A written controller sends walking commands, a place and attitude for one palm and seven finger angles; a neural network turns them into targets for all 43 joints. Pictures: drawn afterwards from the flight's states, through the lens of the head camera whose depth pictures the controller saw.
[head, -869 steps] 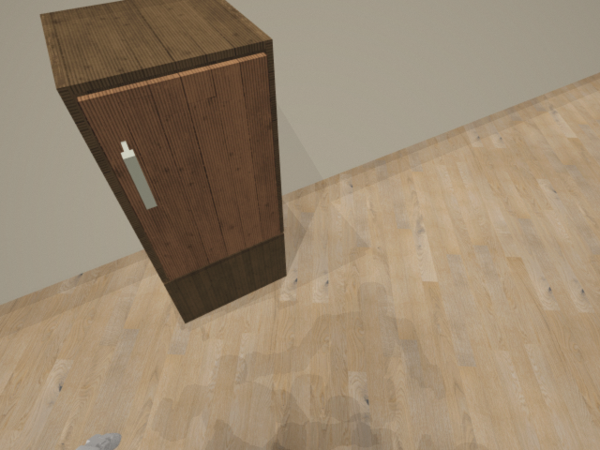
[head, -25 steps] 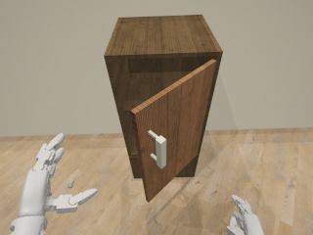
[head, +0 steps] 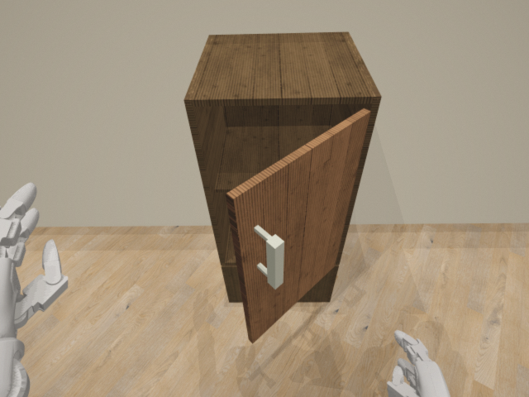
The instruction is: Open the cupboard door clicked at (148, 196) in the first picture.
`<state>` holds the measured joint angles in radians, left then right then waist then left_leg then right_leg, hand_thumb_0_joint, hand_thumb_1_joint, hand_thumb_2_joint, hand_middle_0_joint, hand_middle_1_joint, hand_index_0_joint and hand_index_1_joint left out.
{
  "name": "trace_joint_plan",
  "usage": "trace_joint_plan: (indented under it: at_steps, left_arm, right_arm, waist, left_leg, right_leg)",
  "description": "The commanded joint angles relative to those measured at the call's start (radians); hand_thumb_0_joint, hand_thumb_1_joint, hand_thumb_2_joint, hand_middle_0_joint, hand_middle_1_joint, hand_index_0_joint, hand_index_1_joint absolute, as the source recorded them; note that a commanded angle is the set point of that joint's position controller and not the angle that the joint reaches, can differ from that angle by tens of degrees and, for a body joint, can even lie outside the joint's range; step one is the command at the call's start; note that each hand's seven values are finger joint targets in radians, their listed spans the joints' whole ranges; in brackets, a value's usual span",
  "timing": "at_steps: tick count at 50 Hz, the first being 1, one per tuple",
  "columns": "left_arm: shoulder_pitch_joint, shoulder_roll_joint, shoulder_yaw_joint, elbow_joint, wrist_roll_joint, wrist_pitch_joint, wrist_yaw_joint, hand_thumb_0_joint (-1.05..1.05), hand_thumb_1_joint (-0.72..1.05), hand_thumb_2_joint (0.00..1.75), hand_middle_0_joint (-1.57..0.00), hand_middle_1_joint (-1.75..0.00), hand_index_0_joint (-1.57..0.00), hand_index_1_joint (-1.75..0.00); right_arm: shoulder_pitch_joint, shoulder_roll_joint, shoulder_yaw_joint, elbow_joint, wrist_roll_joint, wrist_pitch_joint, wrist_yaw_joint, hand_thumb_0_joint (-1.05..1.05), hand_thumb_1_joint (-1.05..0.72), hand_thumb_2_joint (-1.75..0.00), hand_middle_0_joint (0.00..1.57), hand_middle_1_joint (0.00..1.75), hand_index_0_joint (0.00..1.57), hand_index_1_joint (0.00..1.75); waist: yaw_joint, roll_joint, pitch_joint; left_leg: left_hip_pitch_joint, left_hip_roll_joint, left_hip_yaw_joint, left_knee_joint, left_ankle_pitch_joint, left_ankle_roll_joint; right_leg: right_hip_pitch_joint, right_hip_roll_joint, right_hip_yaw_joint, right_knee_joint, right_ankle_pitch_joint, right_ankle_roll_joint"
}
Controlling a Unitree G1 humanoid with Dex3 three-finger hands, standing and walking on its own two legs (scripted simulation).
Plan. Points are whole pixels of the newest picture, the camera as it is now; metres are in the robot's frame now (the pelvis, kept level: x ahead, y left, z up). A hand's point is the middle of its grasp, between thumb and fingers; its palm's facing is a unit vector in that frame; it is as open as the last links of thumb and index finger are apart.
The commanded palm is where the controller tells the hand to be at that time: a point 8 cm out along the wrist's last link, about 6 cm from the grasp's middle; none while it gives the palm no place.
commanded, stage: draw the hand back to the body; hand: left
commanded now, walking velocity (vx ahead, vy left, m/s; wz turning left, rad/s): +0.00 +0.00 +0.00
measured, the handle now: (267, 257) +0.38 +0.05 -0.04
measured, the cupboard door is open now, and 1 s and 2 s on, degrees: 43 43 43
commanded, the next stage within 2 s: step back with the hand held close in 0.22 s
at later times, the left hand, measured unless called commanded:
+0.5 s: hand (64, 277) +0.19 +0.26 +0.16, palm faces +0.43 -0.78 -0.46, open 7.4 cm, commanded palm +0.13 +0.30 +0.17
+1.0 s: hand (9, 348) +0.11 +0.28 +0.15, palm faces +0.44 -0.75 -0.49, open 7.4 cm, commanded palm +0.06 +0.31 +0.17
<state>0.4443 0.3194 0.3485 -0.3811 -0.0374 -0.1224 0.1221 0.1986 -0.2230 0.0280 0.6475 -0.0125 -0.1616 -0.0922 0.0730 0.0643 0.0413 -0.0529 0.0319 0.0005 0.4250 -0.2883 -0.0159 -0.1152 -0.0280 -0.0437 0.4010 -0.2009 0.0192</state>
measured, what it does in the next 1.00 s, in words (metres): shifts its weight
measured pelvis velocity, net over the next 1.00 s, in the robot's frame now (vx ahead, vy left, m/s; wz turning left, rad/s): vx -0.08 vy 0.01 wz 0.00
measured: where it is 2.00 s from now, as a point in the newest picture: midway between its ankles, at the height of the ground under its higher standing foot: outside the picture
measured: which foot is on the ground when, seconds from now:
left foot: down 0.00-1.00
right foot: down 0.00-1.00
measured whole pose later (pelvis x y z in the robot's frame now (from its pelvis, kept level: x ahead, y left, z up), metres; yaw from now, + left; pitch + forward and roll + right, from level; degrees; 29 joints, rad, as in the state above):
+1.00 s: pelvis -0.08 +0.01 -0.01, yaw +0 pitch -2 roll -1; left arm 0.53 0.39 0.43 -0.49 0.00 -0.21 0.14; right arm 0.21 -0.22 0.01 0.56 0.00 -0.09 -0.09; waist 0.02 0.00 0.06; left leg -0.34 0.01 0.00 0.61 -0.25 0.02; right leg -0.37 -0.04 -0.03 0.50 -0.11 0.03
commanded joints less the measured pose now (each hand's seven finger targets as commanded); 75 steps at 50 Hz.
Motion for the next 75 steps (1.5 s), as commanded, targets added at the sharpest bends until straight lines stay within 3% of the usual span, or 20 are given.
trace_joint_plan:
  at_steps: [1, 6, 16, 17, 18, 20, 22, 24, 27, 30, 36, 42, 46, 52, 56, 63, 67, 70, 73, 75]
  left_arm:
    - [-0.069, 0.200, 0.110, -0.209, 0.009, -0.056, 0.009, 0.00, 0.90, 0.90, -0.20, -0.30, -0.20, -0.30]
    - [-0.071, 0.219, 0.127, -0.244, 0.013, -0.057, 0.014, 0.00, 0.90, 0.90, -0.20, -0.30, -0.20, -0.30]
    - [-0.063, 0.188, 0.103, -0.198, 0.009, -0.056, 0.007, 0.00, 0.90, 0.90, -0.20, -0.30, -0.20, -0.30]
    - [-0.152, 0.212, 0.111, -0.244, 0.009, -0.061, 0.011, 0.00, 0.90, 0.90, -0.20, -0.30, -0.20, -0.30]
    - [-0.204, 0.314, 0.228, -0.247, 0.008, -0.097, 0.015, 0.00, 0.90, 0.90, -0.20, -0.30, -0.20, -0.30]
    - [-0.036, 0.221, 0.161, -0.158, 0.010, -0.099, -0.003, 0.00, 0.90, 0.90, -0.20, -0.30, -0.20, -0.30]
    - [0.000, 0.216, 0.156, -0.202, 0.009, -0.115, -0.003, 0.00, 0.90, 0.90, -0.20, -0.30, -0.20, -0.30]
    - [0.044, 0.219, 0.158, -0.240, 0.006, -0.118, 0.003, 0.00, 0.90, 0.90, -0.20, -0.30, -0.20, -0.30]
    - [0.090, 0.246, 0.192, -0.262, 0.002, -0.114, 0.013, 0.00, 0.90, 0.90, -0.20, -0.30, -0.20, -0.30]
    - [0.106, 0.265, 0.210, -0.283, 0.000, -0.112, 0.018, 0.00, 0.90, 0.90, -0.20, -0.30, -0.20, -0.30]
    - [0.097, 0.272, 0.217, -0.296, 0.005, -0.115, 0.028, 0.00, 0.90, 0.90, -0.20, -0.30, -0.20, -0.30]
    - [0.069, 0.259, 0.214, -0.303, 0.027, -0.131, 0.036, 0.00, 0.90, 0.90, -0.20, -0.30, -0.20, -0.30]
    - [0.023, 0.273, 0.224, -0.319, 0.038, -0.146, 0.041, 0.00, 0.90, 0.90, -0.20, -0.30, -0.20, -0.30]
    - [0.001, 0.270, 0.219, -0.322, 0.038, -0.165, 0.050, 0.00, 0.90, 0.90, -0.20, -0.30, -0.20, -0.30]
    - [0.034, 0.284, 0.241, -0.331, 0.032, -0.177, 0.052, 0.00, 0.90, 0.90, -0.20, -0.30, -0.20, -0.30]
    - [0.050, 0.273, 0.265, -0.330, 0.044, -0.191, 0.045, 0.00, 0.90, 0.90, -0.20, -0.30, -0.20, -0.30]
    - [0.012, 0.273, 0.256, -0.340, 0.036, -0.191, 0.041, 0.00, 0.90, 0.90, -0.20, -0.30, -0.20, -0.30]
    - [-0.022, 0.287, 0.250, -0.354, 0.026, -0.189, 0.042, 0.00, 0.90, 0.90, -0.20, -0.30, -0.20, -0.30]
    - [0.000, 0.285, 0.250, -0.357, 0.019, -0.196, 0.046, 0.00, 0.90, 0.90, -0.20, -0.30, -0.20, -0.30]
    - [0.025, 0.283, 0.268, -0.376, 0.021, -0.201, 0.048, 0.00, 0.90, 0.90, -0.20, -0.30, -0.20, -0.30]
  right_arm:
    - [-0.127, -0.101, -0.043, -0.157, -0.002, -0.055, -0.010, 0.00, -0.90, -0.90, 0.20, 0.30, 0.20, 0.30]
    - [-0.131, -0.096, -0.042, -0.152, -0.005, -0.063, -0.012, 0.00, -0.90, -0.90, 0.20, 0.30, 0.20, 0.30]
    - [-0.132, -0.097, -0.048, -0.146, -0.003, -0.062, -0.009, 0.00, -0.90, -0.90, 0.20, 0.30, 0.20, 0.30]
    - [-0.136, -0.099, -0.045, -0.148, -0.002, -0.061, -0.010, 0.00, -0.90, -0.90, 0.20, 0.30, 0.20, 0.30]
    - [-0.124, -0.129, -0.046, -0.178, 0.006, -0.037, -0.007, 0.00, -0.90, -0.90, 0.20, 0.30, 0.20, 0.30]
    - [-0.125, -0.123, -0.056, -0.176, 0.000, -0.004, 0.000, 0.00, -0.90, -0.90, 0.20, 0.30, 0.20, 0.30]
    - [-0.128, -0.125, -0.057, -0.188, -0.002, 0.010, 0.001, 0.00, -0.90, -0.90, 0.20, 0.30, 0.20, 0.30]
    - [-0.119, -0.132, -0.063, -0.201, -0.001, 0.023, 0.001, 0.00, -0.90, -0.90, 0.20, 0.30, 0.20, 0.30]
    - [-0.120, -0.127, -0.070, -0.220, 0.002, 0.042, -0.005, 0.00, -0.90, -0.90, 0.20, 0.30, 0.20, 0.30]
    - [-0.119, -0.127, -0.079, -0.234, 0.008, 0.060, -0.007, 0.00, -0.90, -0.90, 0.20, 0.30, 0.20, 0.30]
    - [-0.125, -0.138, -0.081, -0.249, 0.014, 0.064, -0.011, 0.00, -0.90, -0.90, 0.20, 0.30, 0.20, 0.30]
    - [-0.110, -0.142, -0.078, -0.258, 0.018, 0.042, -0.011, 0.00, -0.90, -0.90, 0.20, 0.30, 0.20, 0.30]
    - [-0.092, -0.150, -0.079, -0.252, 0.015, 0.023, -0.010, 0.00, -0.90, -0.90, 0.20, 0.30, 0.20, 0.30]
    - [-0.073, -0.141, -0.074, -0.239, 0.011, 0.004, -0.010, 0.00, -0.90, -0.90, 0.20, 0.30, 0.20, 0.30]
    - [-0.067, -0.143, -0.080, -0.231, 0.011, -0.005, -0.005, 0.00, -0.90, -0.90, 0.20, 0.30, 0.20, 0.30]
    - [-0.072, -0.145, -0.093, -0.234, 0.016, -0.022, 0.002, 0.00, -0.90, -0.90, 0.20, 0.30, 0.20, 0.30]
    - [-0.068, -0.134, -0.096, -0.213, 0.011, -0.027, 0.003, 0.00, -0.90, -0.90, 0.20, 0.30, 0.20, 0.30]
    - [-0.053, -0.131, -0.096, -0.201, 0.011, -0.015, 0.010, 0.00, -0.90, -0.90, 0.20, 0.30, 0.20, 0.30]
    - [-0.054, -0.128, -0.095, -0.198, 0.010, 0.000, 0.008, 0.00, -0.90, -0.90, 0.20, 0.30, 0.20, 0.30]
    - [-0.053, -0.132, -0.101, -0.206, 0.006, 0.006, 0.006, 0.00, -0.90, -0.90, 0.20, 0.30, 0.20, 0.30]
  waist:
    - [0.003, -0.011, -0.088]
    - [0.005, 0.034, -0.100]
    - [0.000, -0.011, -0.062]
    - [-0.008, 0.008, -0.071]
    - [-0.053, -0.038, 0.013]
    - [-0.054, -0.106, -0.028]
    - [-0.054, -0.018, -0.096]
    - [-0.056, 0.010, -0.167]
    - [-0.054, -0.010, -0.217]
    - [-0.056, -0.029, -0.225]
    - [-0.050, 0.015, -0.169]
    - [-0.055, 0.022, -0.097]
    - [-0.063, 0.002, -0.069]
    - [-0.070, -0.007, -0.065]
    - [-0.070, 0.011, -0.106]
    - [-0.064, 0.029, -0.108]
    - [-0.073, -0.081, -0.104]
    - [-0.085, -0.117, -0.107]
    - [-0.090, -0.085, -0.117]
    - [-0.092, 0.010, -0.143]
  left_leg:
    - [-0.076, -0.019, 0.031, -0.084, 0.245, 0.023]
    - [-0.063, -0.024, 0.035, -0.080, 0.283, 0.019]
    - [-0.058, -0.020, 0.037, -0.095, 0.240, 0.023]
    - [-0.057, -0.023, 0.036, -0.098, 0.229, 0.023]
    - [-0.155, -0.009, 0.032, -0.063, 0.145, 0.037]
    - [-0.143, -0.020, 0.027, -0.027, 0.148, 0.039]
    - [-0.141, -0.017, 0.031, -0.031, 0.215, 0.033]
    - [-0.132, -0.009, 0.032, -0.031, 0.303, 0.030]
    - [-0.140, -0.003, 0.025, -0.026, 0.412, 0.023]
    - [-0.166, 0.000, 0.029, -0.021, 0.411, 0.023]
    - [-0.311, 0.012, 0.001, -0.070, 0.250, 0.039]
    - [-0.564, 0.032, -0.023, -0.116, -0.182, 0.079]
    - [-0.610, 0.019, -0.036, -0.081, -0.320, 0.084]
    - [-0.576, 0.009, -0.043, -0.047, -0.348, 0.075]
    - [-0.572, 0.003, -0.051, -0.045, -0.327, 0.073]
    - [-0.763, 0.042, -0.066, -0.050, -0.436, 0.109]
    - [-0.667, -0.004, -0.022, 0.053, -0.393, 0.080]
    - [-0.533, -0.041, -0.002, 0.126, -0.363, 0.060]
    - [-0.496, -0.015, -0.048, 0.102, -0.379, 0.066]
    - [-0.597, 0.045, -0.111, 0.011, -0.455, 0.094]
  right_leg:
    - [0.090, 0.031, -0.008, -0.048, 0.146, -0.027]
    - [0.104, 0.030, -0.007, -0.049, 0.187, -0.029]
    - [0.077, 0.036, -0.005, -0.076, 0.144, -0.024]
    - [0.081, 0.034, -0.001, -0.077, 0.136, -0.023]
    - [-0.025, 0.002, 0.064, -0.121, 0.158, -0.018]
    - [-0.042, -0.021, 0.075, -0.129, 0.173, -0.024]
    - [-0.003, -0.027, 0.054, -0.086, 0.251, -0.026]
    - [0.036, -0.018, 0.037, -0.046, 0.326, -0.021]
    - [0.074, -0.010, 0.018, 0.002, 0.424, -0.014]
    - [0.073, -0.004, 0.018, 0.023, 0.451, -0.008]
    - [0.091, 0.018, 0.014, 0.064, 0.321, 0.003]
    - [0.137, 0.019, 0.056, 0.121, 0.132, 0.006]
    - [0.067, 0.006, 0.094, 0.079, -0.030, -0.003]
    - [-0.033, 0.003, 0.110, 0.033, -0.169, -0.007]
    - [-0.009, 0.013, 0.120, 0.054, -0.102, -0.010]
    - [0.100, 0.049, 0.161, 0.239, 0.052, -0.007]
    - [-0.043, -0.002, 0.237, 0.150, 0.010, -0.025]
    - [-0.208, -0.036, 0.263, 0.027, -0.172, -0.035]
    - [-0.266, -0.024, 0.222, 0.050, -0.249, -0.027]
    - [-0.180, 0.023, 0.178, 0.187, -0.228, -0.013]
